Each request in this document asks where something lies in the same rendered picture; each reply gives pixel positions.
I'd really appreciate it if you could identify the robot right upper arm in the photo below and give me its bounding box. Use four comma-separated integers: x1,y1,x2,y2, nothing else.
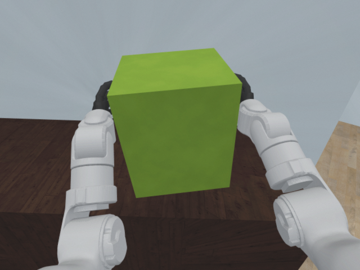
273,186,360,270

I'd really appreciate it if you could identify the left robot hand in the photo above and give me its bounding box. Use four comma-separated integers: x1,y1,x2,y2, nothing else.
92,80,114,120

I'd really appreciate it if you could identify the right robot forearm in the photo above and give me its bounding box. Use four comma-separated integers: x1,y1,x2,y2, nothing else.
237,99,349,229

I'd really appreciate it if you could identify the carton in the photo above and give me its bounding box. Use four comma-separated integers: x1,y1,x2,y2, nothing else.
107,48,242,198

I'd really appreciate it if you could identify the left robot forearm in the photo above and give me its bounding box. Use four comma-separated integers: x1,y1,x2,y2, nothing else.
57,109,117,261

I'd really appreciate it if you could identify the pedestal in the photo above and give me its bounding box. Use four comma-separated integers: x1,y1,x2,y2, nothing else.
0,118,308,270

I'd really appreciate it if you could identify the robot left upper arm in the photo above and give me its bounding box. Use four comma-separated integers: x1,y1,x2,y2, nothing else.
38,214,127,270

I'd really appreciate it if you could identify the right robot hand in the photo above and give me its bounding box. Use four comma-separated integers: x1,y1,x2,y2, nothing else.
235,73,254,103

